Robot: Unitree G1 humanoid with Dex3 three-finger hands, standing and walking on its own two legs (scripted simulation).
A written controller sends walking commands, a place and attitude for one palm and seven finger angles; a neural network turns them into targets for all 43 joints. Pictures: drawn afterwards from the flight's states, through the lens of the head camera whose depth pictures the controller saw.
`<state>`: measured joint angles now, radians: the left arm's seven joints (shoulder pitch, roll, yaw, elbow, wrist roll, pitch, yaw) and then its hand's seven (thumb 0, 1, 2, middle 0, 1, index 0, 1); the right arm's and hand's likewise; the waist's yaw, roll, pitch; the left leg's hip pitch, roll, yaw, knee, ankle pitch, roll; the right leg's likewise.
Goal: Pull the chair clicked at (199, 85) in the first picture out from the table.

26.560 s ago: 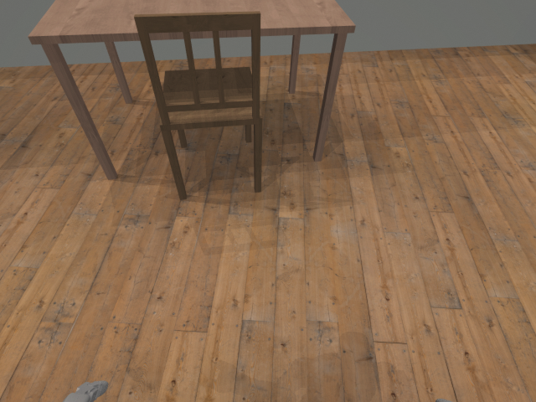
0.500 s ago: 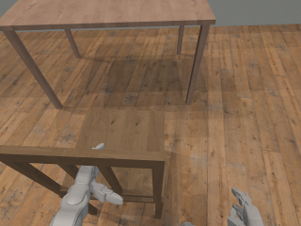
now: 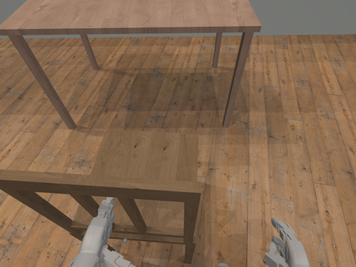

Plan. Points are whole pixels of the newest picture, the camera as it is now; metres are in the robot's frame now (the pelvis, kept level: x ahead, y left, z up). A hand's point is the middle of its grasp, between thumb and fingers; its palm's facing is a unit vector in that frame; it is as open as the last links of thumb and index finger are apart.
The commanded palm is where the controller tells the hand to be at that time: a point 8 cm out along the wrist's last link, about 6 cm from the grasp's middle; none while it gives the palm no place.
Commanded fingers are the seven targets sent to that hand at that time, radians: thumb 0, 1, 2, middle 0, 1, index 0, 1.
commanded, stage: draw the fingers out of the gap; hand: left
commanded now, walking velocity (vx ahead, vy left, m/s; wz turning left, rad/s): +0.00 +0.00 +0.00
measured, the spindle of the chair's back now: (96, 211) +0.26 +0.21 -0.06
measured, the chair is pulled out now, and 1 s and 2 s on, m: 0.64 0.64 0.64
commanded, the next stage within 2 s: draw the hand back to the body in 0.36 s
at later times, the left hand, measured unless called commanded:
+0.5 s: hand out of the picture +0.13 +0.12 -0.02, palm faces -0.05 -0.99 -0.13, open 17.4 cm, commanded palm +0.10 +0.18 +0.00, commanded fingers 0.00 -0.55 0.20 0.00 0.00 0.00 0.00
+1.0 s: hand (80, 260) +0.14 +0.16 +0.08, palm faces +0.05 -0.99 -0.13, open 17.2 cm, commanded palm +0.11 +0.23 +0.10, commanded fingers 0.00 -0.30 0.32 -0.04 -0.05 -0.04 -0.05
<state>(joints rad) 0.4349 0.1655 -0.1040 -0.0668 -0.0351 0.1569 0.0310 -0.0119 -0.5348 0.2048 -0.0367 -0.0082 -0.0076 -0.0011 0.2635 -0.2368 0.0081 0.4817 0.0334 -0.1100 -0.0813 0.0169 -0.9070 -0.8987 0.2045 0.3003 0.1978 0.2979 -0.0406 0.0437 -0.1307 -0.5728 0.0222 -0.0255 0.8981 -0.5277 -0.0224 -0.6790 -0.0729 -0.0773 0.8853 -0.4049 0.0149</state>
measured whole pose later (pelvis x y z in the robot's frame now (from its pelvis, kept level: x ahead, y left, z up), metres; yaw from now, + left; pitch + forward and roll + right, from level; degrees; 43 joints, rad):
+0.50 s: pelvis -0.01 +0.01 -0.01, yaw +1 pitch +12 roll -1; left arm 0.71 0.16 -0.17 -0.28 0.01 0.16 0.04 -0.01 -0.53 0.20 0.00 0.00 -0.01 0.00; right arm 0.26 -0.21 0.01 0.43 0.04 -0.13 -0.10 0.02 -0.91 -0.90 0.21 0.30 0.20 0.30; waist -0.02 0.05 -0.16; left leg -0.64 0.01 -0.04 1.00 -0.57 -0.01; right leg -0.74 -0.08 -0.08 0.97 -0.43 0.02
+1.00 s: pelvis -0.02 +0.00 -0.02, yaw +1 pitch +10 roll -1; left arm 0.70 0.25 0.08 -0.39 -0.24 -0.25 -0.12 -0.01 -0.51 0.22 -0.01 -0.01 -0.04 -0.02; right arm 0.22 -0.19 -0.01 0.54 0.08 -0.18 -0.10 0.02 -0.91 -0.90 0.20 0.30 0.20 0.30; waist 0.02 0.07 -0.12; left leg -0.65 0.03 -0.06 1.03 -0.56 -0.03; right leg -0.73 -0.07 -0.11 0.98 -0.43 0.00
